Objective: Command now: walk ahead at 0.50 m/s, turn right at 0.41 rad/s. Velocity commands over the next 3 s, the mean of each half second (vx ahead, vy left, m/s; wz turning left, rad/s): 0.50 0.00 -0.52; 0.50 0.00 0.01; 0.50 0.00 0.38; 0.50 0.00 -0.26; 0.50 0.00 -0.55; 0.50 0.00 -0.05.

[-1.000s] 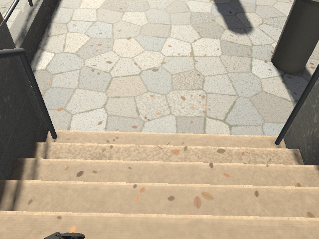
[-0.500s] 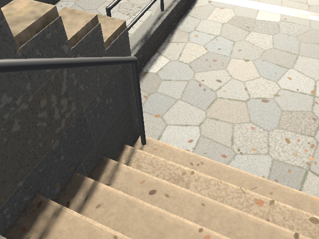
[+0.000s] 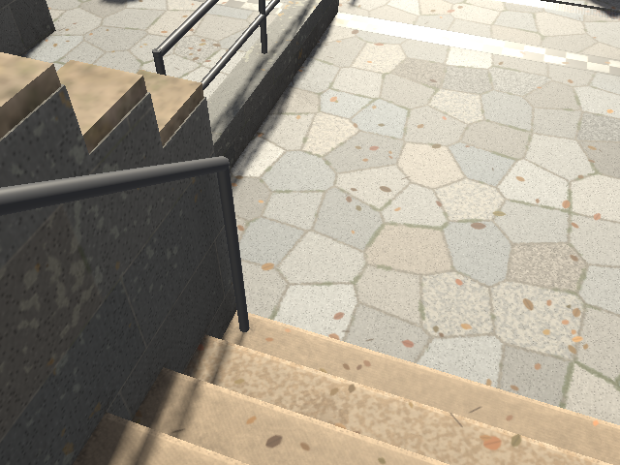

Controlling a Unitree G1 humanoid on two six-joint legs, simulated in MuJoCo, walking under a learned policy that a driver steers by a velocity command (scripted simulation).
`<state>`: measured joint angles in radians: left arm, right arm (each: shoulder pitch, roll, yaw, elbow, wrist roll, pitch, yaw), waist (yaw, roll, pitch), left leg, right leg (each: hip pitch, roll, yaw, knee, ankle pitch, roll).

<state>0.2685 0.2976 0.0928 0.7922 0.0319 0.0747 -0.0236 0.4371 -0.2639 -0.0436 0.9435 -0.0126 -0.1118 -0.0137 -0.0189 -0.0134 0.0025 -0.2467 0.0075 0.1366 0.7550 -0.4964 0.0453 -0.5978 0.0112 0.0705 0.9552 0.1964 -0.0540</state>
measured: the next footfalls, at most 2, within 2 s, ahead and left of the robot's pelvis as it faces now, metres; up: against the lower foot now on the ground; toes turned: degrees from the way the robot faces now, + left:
right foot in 0.20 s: +0.17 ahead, -0.09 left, -0.18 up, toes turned -10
left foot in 0.74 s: +0.50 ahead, +0.03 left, -0.36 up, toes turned -22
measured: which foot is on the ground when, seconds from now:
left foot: down 0.00-0.22, up 0.24-0.72, down 0.74-1.00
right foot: up 0.00-0.18, down 0.20-0.74, up 0.76-1.00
